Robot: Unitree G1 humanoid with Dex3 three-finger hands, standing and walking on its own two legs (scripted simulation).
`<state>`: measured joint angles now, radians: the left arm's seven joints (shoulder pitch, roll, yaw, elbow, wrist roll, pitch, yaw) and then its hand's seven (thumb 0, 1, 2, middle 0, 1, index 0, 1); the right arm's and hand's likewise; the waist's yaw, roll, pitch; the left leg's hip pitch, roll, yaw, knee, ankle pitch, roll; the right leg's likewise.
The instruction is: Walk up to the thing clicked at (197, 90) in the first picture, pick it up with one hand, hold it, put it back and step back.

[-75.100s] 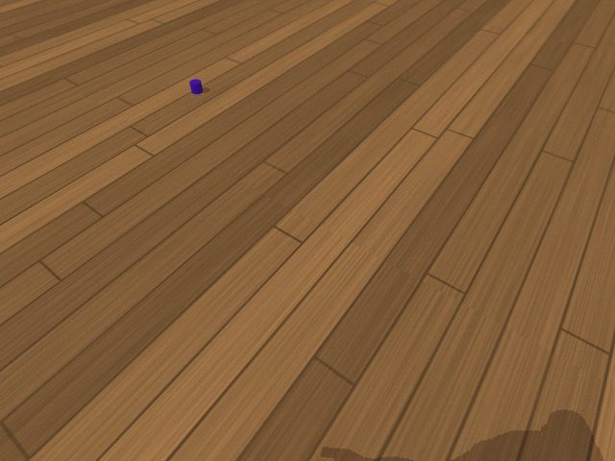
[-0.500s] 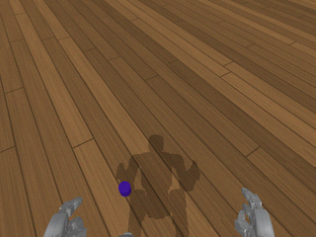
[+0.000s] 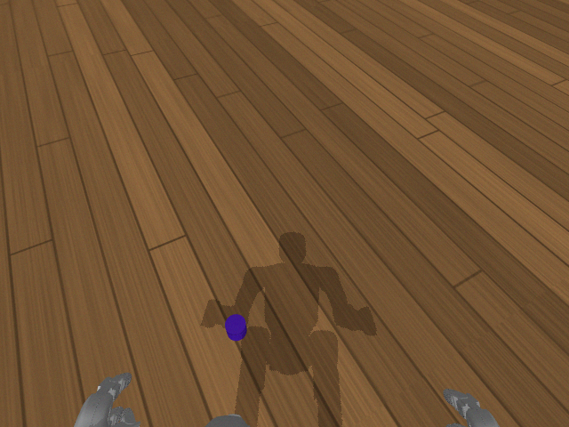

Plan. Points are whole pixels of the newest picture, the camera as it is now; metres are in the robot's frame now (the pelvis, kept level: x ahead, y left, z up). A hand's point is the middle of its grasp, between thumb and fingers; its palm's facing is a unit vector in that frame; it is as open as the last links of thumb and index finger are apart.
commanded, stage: stand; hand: left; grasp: from above
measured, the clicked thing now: (236, 327) +0.50 +0.17 -0.71
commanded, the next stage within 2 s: none
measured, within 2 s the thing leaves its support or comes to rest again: neither
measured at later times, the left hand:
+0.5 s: hand out of the picture +0.03 +0.24 -0.13, palm faces +0.05 -0.94 -0.33, open 7.4 cm
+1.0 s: hand out of the picture +0.04 +0.24 -0.12, palm faces +0.03 -0.94 -0.34, open 7.4 cm
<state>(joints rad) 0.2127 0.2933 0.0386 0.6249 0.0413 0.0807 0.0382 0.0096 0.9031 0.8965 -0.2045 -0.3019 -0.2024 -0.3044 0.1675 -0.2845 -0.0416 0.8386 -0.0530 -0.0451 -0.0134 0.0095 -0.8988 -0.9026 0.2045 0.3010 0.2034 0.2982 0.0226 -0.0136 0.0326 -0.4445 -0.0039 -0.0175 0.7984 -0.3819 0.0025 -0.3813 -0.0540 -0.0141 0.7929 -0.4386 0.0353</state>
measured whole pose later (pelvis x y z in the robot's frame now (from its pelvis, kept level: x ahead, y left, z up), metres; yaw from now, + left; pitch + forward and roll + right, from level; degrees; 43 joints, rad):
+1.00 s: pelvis -0.01 -0.01 +0.04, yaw +1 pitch -4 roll +0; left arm 0.15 0.31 0.03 1.14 0.02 0.00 0.02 0.01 0.90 0.90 -0.20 -0.30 -0.20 -0.30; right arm 0.14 -0.31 -0.03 1.13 -0.02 0.00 -0.01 0.00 -0.90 -0.90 0.20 0.30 0.20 0.30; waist 0.01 0.01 0.08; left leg -0.14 0.01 -0.04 0.37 -0.16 -0.02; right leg -0.07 -0.04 -0.05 0.35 -0.21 0.02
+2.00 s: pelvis +0.00 -0.02 +0.04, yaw +1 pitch -3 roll +0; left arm 0.12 0.33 0.02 1.13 0.01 -0.01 0.01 0.01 0.90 0.90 -0.20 -0.30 -0.20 -0.30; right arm 0.11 -0.33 -0.01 1.14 -0.01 0.00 -0.01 0.00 -0.90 -0.90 0.20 0.30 0.20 0.30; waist 0.00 0.02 0.06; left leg -0.13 0.03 -0.05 0.33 -0.15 -0.04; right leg -0.06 -0.02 -0.06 0.32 -0.21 0.01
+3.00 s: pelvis -0.14 +0.04 +0.02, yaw -4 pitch -2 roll -1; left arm 0.15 0.39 0.08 0.88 0.01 0.06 0.00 0.01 0.90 0.90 -0.20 -0.30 -0.20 -0.30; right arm 0.08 -0.34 -0.04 0.84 -0.02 0.03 -0.01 0.00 -0.90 -0.90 0.21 0.30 0.20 0.30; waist -0.01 -0.01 0.20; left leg -0.38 0.01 0.08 0.60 -0.18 0.06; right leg -0.29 0.03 0.07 0.85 -0.49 0.00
